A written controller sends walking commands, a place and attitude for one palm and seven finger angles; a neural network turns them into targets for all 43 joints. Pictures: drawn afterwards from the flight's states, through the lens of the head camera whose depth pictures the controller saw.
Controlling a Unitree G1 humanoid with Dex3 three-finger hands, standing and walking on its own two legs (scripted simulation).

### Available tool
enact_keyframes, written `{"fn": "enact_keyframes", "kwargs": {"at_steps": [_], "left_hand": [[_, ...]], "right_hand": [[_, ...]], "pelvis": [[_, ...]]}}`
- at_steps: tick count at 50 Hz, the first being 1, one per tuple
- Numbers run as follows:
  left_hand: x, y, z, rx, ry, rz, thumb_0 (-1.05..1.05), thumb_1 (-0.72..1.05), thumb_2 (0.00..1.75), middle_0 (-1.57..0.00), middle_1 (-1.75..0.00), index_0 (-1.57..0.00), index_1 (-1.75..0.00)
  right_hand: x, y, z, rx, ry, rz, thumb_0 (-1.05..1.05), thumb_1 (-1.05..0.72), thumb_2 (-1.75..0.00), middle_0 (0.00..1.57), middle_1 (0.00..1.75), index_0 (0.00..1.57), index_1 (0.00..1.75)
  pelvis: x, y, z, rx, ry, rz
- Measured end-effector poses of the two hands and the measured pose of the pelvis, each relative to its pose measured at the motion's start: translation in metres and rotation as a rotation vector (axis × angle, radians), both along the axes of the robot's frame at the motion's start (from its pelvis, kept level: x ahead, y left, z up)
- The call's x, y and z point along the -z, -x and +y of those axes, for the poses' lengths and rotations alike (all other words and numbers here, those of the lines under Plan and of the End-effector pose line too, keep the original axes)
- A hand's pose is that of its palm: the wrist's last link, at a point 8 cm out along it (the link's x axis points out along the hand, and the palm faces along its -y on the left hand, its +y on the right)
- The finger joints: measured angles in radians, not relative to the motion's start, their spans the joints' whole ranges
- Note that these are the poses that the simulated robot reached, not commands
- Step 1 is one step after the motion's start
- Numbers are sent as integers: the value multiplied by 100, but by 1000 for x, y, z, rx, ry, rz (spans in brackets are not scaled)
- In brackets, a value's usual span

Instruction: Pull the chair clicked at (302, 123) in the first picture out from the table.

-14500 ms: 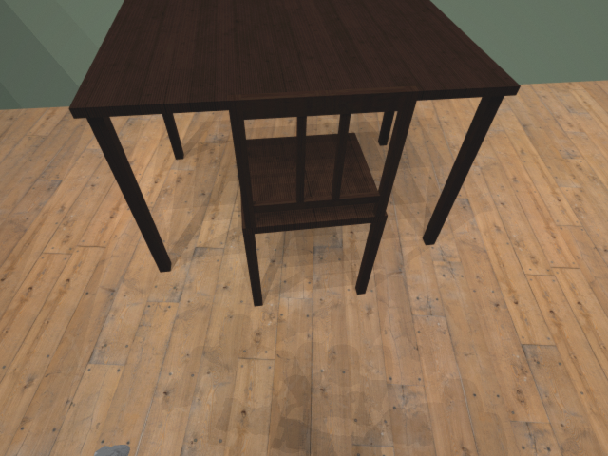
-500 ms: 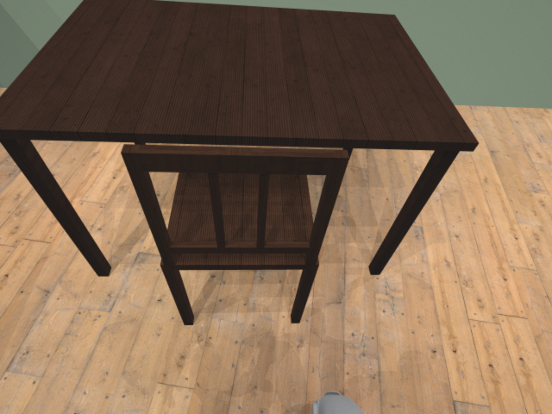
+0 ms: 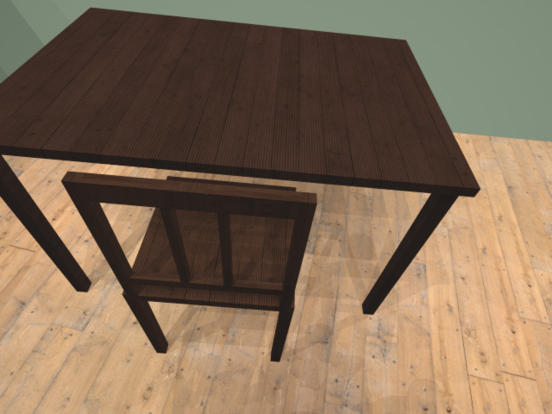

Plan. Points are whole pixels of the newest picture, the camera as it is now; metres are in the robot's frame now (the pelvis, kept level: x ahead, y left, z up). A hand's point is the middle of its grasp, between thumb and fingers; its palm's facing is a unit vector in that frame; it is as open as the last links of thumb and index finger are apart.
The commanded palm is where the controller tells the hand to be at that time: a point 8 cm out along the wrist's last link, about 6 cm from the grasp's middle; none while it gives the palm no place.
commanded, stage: come to a stop and stand still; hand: left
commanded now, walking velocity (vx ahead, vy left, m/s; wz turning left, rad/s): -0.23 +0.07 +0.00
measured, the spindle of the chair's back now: (177, 246) +0.42 +0.24 -0.10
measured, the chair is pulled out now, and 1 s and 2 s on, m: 0.00 0.00 0.00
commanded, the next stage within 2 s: look again from close up in 1.92 s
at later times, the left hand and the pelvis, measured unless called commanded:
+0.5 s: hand out of the picture +0.02 +0.19 -0.17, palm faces +0.00 -0.96 -0.28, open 7.3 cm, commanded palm none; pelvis -0.01 -0.01 +0.00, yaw -1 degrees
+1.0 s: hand out of the picture -0.01 +0.22 -0.17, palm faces +0.00 -0.98 -0.20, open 7.3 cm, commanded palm none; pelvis -0.03 +0.04 +0.00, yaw -1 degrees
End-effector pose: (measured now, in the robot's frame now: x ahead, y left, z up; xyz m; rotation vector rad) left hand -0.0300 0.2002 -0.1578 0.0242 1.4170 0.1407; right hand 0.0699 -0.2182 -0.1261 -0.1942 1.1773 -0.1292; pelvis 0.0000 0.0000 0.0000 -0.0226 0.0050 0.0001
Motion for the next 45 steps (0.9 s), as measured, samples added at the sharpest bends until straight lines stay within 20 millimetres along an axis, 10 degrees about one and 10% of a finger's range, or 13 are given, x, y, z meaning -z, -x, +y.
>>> {"fn": "enact_keyframes", "kwargs": {"at_steps": [13,28,37,45], "left_hand": [[-17,-20,2,2,-76,30,0,91,90,-21,-30,-20,-30],[-19,-50,35,119,-167,-144,0,91,90,-20,-30,-20,-30],[-19,-71,43,141,-107,-243,0,91,90,-20,-30,-20,-30],[-16,-43,59,120,-98,-161,0,91,90,-20,-30,-20,-30]], "right_hand": [[14,-32,13,-4,-59,22,-1,-92,-90,20,30,20,30],[15,54,-28,107,0,71,0,-91,-90,19,30,20,30],[10,110,3,105,-7,154,0,-91,-90,19,30,20,30],[10,126,34,100,-41,216,0,-91,-90,20,30,20,30]], "pelvis": [[-3,-15,-1,2,-37,-1],[5,15,-3,8,-9,-44],[3,31,18,11,-11,-41],[-1,33,34,9,-11,-16]]}}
